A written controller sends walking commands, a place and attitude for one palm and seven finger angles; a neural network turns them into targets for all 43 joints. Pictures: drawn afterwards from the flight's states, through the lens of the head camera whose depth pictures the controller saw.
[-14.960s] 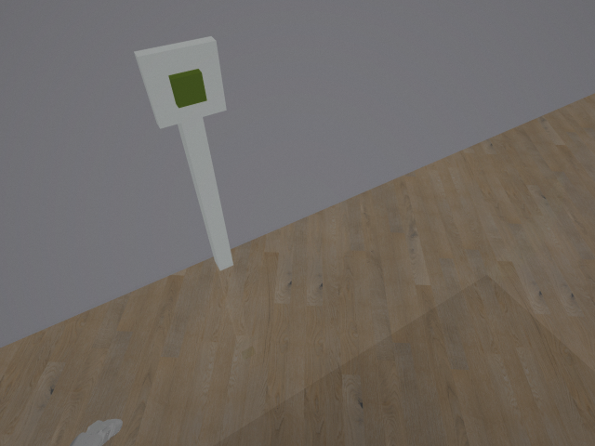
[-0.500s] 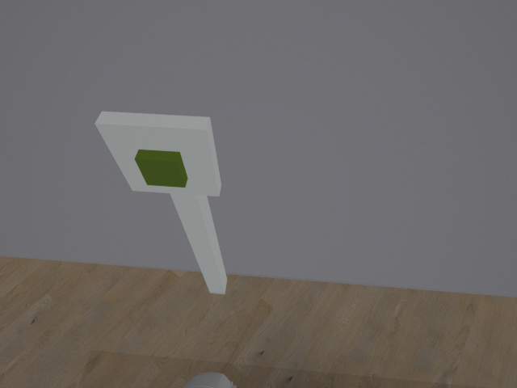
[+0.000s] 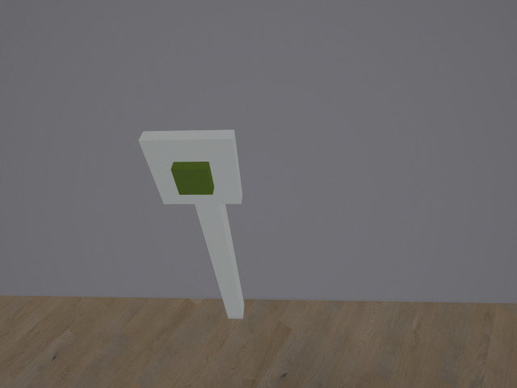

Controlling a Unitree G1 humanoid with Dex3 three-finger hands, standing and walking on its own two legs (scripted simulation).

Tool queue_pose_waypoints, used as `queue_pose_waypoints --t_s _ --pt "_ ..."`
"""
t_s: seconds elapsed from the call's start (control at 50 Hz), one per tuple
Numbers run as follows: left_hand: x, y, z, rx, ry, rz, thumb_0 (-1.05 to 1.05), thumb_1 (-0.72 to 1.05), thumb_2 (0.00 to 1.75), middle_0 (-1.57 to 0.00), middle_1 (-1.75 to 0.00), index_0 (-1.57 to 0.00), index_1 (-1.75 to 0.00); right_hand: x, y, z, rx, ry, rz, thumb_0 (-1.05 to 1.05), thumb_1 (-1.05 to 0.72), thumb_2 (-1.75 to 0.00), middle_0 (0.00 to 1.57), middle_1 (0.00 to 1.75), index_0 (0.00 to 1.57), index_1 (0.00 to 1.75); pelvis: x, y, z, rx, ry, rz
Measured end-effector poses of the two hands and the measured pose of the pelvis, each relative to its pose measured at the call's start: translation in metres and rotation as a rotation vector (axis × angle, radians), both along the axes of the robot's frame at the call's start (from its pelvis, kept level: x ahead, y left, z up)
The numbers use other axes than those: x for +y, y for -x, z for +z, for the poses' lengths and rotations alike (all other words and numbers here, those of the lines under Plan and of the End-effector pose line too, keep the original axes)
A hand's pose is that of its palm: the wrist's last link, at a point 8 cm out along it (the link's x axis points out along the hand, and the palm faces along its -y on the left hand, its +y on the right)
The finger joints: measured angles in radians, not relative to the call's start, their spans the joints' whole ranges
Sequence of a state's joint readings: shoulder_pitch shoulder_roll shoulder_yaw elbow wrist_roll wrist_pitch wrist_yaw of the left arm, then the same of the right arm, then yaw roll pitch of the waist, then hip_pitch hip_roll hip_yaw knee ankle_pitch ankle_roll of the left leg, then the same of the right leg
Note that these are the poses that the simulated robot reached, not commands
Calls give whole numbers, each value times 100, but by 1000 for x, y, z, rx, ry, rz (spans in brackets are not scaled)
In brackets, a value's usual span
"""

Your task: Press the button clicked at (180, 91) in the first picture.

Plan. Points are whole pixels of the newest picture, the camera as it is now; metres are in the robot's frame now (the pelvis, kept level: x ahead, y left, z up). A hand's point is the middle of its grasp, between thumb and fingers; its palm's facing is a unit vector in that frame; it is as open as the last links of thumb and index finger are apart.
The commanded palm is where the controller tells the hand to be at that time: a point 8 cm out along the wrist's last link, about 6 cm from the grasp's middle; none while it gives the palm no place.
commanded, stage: come to a stop and stand still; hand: left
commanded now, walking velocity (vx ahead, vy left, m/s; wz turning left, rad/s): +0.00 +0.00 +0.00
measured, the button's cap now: (193, 177) +0.50 +0.16 +0.05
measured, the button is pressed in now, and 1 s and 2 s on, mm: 0 0 0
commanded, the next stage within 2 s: look again from close up in 1.38 s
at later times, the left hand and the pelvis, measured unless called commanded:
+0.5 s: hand out of the picture -0.03 +0.12 -0.16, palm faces +0.03 -0.99 -0.17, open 7.4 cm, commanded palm none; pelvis -0.01 -0.04 +0.01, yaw +1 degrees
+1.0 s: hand out of the picture +0.01 +0.10 -0.16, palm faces +0.04 -0.98 -0.18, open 7.4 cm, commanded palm none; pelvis +0.02 -0.06 +0.01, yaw +1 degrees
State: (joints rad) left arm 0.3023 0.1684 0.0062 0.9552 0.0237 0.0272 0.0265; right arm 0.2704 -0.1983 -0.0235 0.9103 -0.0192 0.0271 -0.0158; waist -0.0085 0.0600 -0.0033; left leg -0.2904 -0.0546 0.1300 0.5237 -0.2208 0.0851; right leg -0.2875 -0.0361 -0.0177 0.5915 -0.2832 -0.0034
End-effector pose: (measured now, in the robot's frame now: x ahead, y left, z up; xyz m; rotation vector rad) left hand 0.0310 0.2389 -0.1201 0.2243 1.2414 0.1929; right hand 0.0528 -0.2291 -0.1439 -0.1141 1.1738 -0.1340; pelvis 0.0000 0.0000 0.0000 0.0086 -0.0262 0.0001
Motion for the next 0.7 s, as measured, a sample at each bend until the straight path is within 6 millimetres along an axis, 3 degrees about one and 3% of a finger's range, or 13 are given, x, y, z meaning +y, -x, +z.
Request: queue_pose_waypoints --t_s 0.14,0.26,0.46,0.7 --pt "-14 22 -6 40 44 7 1 90 90 -20 -30 -20 -30 -10 52 5 123 25 -12 0 -92 -90 20 30 20 30 -5 8 4 7 -1 7" --pt "-32 43 -10 82 77 24 1 90 90 -20 -30 -20 -30 -18 75 6 192 30 -18 1 -91 -90 20 30 20 30 -13 11 7 8 -3 13" --pt "-61 63 -14 140 107 40 1 90 90 -20 -30 -20 -30 -24 71 5 187 7 -17 1 -91 -90 20 30 19 30 -32 10 8 11 -1 16" --pt "-80 45 -15 125 116 43 1 91 90 -20 -30 -20 -30 -28 63 5 206 -15 -14 0 -91 -90 20 30 19 30 -49 -3 9 15 1 21"
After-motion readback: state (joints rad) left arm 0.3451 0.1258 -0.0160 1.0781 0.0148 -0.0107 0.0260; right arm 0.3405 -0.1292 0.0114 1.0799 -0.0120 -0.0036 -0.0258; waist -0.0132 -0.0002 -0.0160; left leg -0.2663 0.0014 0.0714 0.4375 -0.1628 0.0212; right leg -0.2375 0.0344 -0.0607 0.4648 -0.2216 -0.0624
